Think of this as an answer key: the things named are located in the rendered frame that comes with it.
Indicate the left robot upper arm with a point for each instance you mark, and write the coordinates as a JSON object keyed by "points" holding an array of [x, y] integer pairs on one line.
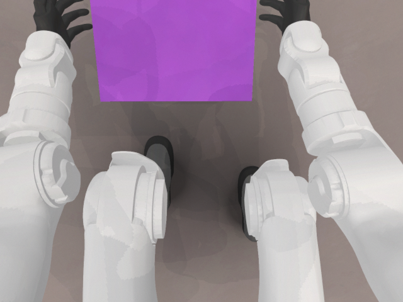
{"points": [[36, 180]]}

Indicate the left robot foot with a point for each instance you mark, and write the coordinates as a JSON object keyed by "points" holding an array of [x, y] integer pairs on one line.
{"points": [[160, 150]]}

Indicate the robot right hand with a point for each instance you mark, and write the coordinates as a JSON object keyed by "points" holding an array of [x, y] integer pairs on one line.
{"points": [[291, 10]]}

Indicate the right robot upper arm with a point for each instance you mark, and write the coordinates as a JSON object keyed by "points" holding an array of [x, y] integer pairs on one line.
{"points": [[362, 190]]}

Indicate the robot left hand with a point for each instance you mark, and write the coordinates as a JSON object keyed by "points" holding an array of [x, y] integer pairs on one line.
{"points": [[48, 17]]}

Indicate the carton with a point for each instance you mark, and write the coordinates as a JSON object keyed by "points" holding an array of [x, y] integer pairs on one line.
{"points": [[174, 50]]}

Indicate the robot left thigh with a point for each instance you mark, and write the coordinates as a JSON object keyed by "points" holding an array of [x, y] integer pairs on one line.
{"points": [[119, 255]]}

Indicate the left robot forearm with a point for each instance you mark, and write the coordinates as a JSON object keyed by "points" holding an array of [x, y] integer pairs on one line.
{"points": [[40, 105]]}

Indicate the right robot forearm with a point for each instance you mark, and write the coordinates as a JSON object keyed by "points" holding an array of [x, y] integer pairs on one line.
{"points": [[329, 117]]}

